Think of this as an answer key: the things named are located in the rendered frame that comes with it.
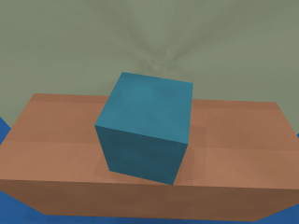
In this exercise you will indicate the pedestal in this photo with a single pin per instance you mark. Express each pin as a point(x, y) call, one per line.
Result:
point(241, 163)

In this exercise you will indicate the carton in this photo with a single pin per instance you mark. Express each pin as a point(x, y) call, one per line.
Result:
point(144, 126)

